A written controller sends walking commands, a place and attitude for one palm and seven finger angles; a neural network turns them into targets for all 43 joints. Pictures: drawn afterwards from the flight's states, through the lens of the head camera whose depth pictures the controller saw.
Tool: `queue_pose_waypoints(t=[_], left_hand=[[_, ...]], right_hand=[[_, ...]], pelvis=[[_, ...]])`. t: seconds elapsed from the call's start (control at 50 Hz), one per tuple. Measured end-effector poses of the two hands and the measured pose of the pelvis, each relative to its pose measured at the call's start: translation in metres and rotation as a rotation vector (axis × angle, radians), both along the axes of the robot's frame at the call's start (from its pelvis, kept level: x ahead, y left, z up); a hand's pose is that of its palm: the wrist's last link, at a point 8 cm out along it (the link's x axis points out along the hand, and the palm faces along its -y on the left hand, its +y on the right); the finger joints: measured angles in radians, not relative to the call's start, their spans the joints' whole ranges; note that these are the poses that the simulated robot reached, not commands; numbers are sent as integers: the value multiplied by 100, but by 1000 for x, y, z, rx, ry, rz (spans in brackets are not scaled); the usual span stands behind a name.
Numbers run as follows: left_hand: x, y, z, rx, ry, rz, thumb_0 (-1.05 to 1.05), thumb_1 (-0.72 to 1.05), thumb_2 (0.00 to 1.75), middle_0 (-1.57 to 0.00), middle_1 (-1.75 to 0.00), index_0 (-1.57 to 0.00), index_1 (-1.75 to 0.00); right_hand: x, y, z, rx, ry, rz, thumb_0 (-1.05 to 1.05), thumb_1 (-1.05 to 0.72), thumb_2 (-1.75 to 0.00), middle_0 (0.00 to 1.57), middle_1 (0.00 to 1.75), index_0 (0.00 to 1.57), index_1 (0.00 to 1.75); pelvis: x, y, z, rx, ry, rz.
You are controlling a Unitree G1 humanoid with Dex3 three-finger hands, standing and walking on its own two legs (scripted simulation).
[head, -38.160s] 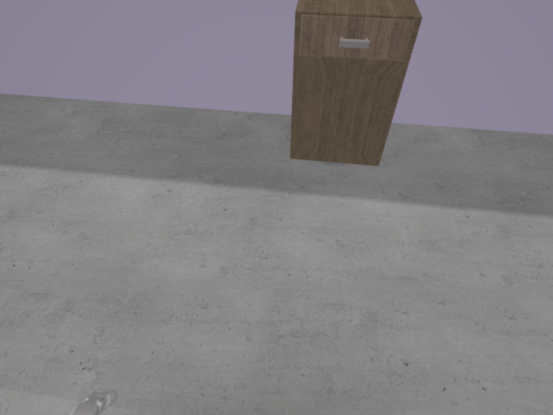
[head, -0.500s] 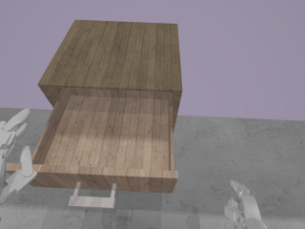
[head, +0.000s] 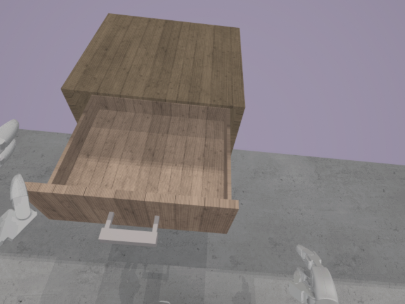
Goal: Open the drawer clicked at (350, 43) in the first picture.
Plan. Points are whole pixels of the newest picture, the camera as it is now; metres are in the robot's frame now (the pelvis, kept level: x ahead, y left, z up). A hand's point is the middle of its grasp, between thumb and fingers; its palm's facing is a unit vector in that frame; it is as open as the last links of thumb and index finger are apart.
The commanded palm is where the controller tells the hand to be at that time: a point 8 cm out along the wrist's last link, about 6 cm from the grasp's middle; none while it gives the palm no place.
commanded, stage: step back with the hand held close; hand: left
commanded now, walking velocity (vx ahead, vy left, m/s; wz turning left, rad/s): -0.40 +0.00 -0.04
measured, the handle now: (131, 227) +0.28 +0.17 -0.09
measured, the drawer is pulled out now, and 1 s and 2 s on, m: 0.30 0.30 0.30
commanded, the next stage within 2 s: stop stepping back and stand still in 0.38 s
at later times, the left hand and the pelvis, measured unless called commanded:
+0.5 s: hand out of the picture +0.08 +0.20 +0.14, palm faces +0.29 -0.81 -0.51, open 7.4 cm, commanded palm +0.00 +0.24 +0.18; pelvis -0.13 -0.04 +0.00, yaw +0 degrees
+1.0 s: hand out of the picture -0.06 +0.17 +0.14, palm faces +0.39 -0.83 -0.39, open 7.4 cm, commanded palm -0.13 +0.21 +0.18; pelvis -0.24 -0.07 +0.00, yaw +3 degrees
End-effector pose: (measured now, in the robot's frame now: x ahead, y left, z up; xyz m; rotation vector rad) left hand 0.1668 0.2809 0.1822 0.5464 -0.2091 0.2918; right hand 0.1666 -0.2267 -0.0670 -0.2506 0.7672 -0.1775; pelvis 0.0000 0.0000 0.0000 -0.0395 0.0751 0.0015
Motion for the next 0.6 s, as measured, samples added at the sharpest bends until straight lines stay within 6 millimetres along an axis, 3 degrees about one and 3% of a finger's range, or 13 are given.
queue_pose_waypoints(t=[0.06,0.14,0.22,0.3,0.36,0.44,0.52,0.6], left_hand=[[-5,-7,9,22,-15,-19,2,89,90,-21,-30,-21,-31],[-12,-26,6,20,9,-69,1,89,90,-20,-30,-21,-31],[-26,-52,-3,30,67,-126,1,89,90,-20,-30,-21,-31],[-57,-72,2,49,103,-177,1,89,90,-21,-30,-21,-31],[-84,-72,7,46,92,-154,1,89,90,-21,-30,-21,-31],[-109,-55,-1,25,103,-31,1,89,90,-21,-30,-22,-31],[-127,-47,-18,-12,92,9,1,89,90,-21,-30,-21,-31],[-154,-60,-16,-24,80,-26,2,89,90,-21,-30,-21,-31]], right_hand=[[-8,4,-1,35,-11,9,1,-90,-90,20,30,21,30],[-17,0,-5,73,-35,26,1,-90,-90,20,30,21,30],[-32,-14,-14,100,-62,40,1,-90,-90,20,30,21,30],[-62,-36,-16,109,-34,1,1,-90,-90,20,30,21,30],[-86,-53,-8,70,3,-49,1,-90,-90,20,30,21,30],[-104,-65,1,0,21,-65,1,-91,-90,20,30,21,30],[-115,-66,-2,-39,-7,-47,1,-91,-90,20,30,20,30],[-139,-54,1,12,-38,-14,1,-91,-90,20,30,20,30]], pelvis=[[-9,-3,2,-2,15,-24],[-29,-13,0,14,25,-58],[-60,-27,-5,17,23,-73],[-84,-39,-3,-5,-3,-47],[-90,-44,3,42,9,-39],[-107,-46,7,62,24,-26],[-137,-41,-3,28,13,8],[-166,-47,-2,58,-14,-9]])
